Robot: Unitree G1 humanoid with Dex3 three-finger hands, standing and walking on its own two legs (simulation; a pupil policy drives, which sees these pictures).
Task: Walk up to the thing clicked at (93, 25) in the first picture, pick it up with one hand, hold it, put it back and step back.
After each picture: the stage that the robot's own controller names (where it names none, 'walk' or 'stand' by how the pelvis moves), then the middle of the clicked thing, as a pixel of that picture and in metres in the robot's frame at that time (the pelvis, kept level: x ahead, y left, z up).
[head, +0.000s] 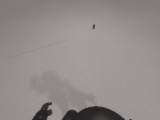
stand; (93, 26) +2.35 +0.01 -0.72
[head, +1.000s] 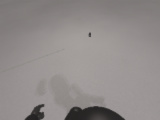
walk; (89, 34) +2.20 +0.24 -0.71
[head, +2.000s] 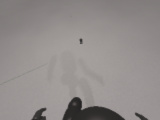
walk; (81, 41) +1.53 +0.38 -0.72
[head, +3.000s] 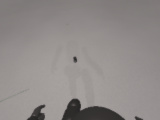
walk; (75, 59) +1.00 +0.35 -0.71
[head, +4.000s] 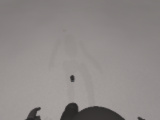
walk; (72, 78) +0.60 +0.25 -0.69
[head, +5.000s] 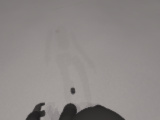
stand; (72, 90) +0.37 +0.17 -0.70
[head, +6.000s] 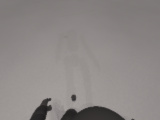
stand; (73, 98) +0.33 +0.17 -0.71
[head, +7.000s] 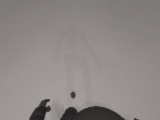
stand; (73, 95) +0.34 +0.19 -0.71
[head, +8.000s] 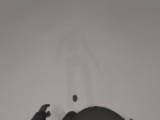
stand; (74, 98) +0.33 +0.18 -0.73
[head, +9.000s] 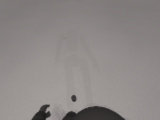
stand; (73, 98) +0.32 +0.19 -0.73
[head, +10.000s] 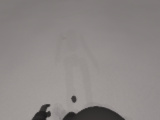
stand; (73, 99) +0.31 +0.19 -0.73
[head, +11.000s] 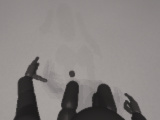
go down; (72, 74) +0.37 +0.16 -0.50
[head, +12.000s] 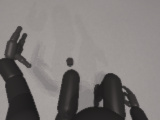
go down; (70, 62) +0.43 +0.17 -0.33
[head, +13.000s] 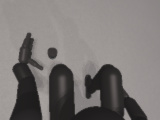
close in; (52, 53) +0.42 +0.20 -0.25
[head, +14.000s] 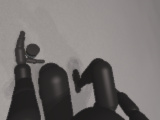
close; (32, 51) +0.42 +0.22 -0.23
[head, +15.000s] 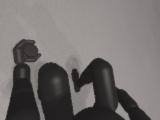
lift; (30, 52) +0.40 +0.22 -0.23
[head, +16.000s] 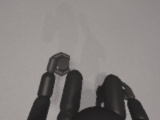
lift; (63, 65) +0.32 +0.20 -0.05
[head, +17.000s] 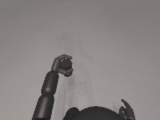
hold; (67, 68) +0.33 +0.17 +0.07
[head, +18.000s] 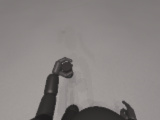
hold; (67, 70) +0.33 +0.17 +0.02
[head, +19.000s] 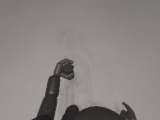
crouch; (68, 71) +0.32 +0.16 +0.01
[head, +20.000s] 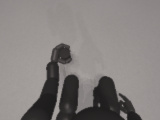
crouch; (65, 56) +0.42 +0.17 -0.08
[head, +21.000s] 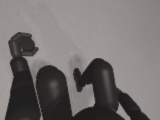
lower; (28, 46) +0.44 +0.23 -0.23
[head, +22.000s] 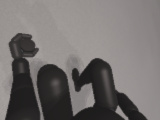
lower; (27, 47) +0.43 +0.24 -0.24
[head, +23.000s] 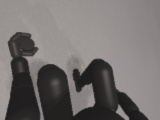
lower; (27, 46) +0.43 +0.24 -0.23
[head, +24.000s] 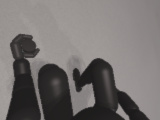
lower; (28, 48) +0.42 +0.24 -0.23
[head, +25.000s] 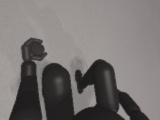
loosen; (37, 51) +0.41 +0.22 -0.22
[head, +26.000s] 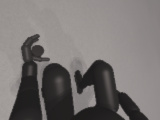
withdraw; (37, 52) +0.41 +0.22 -0.24
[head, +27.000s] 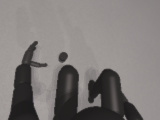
stand; (62, 57) +0.41 +0.18 -0.28
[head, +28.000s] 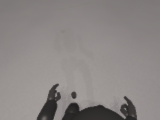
stand; (73, 95) +0.33 +0.15 -0.64
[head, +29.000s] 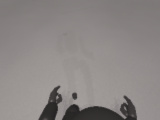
stand; (74, 96) +0.34 +0.16 -0.67
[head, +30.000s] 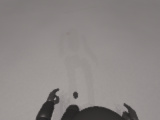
stand; (75, 95) +0.34 +0.15 -0.68
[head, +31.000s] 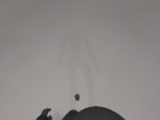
walk; (77, 97) +0.35 +0.16 -0.72
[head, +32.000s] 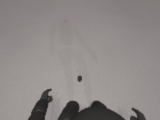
walk; (79, 78) +0.49 +0.11 -0.70
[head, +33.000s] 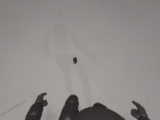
walk; (75, 60) +0.77 +0.24 -0.70
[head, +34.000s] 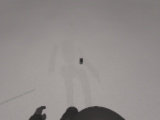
stand; (81, 61) +0.99 +0.18 -0.71
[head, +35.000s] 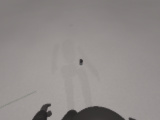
stand; (81, 62) +0.98 +0.18 -0.73
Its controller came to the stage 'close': yes
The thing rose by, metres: 0.74
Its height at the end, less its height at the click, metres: +0.00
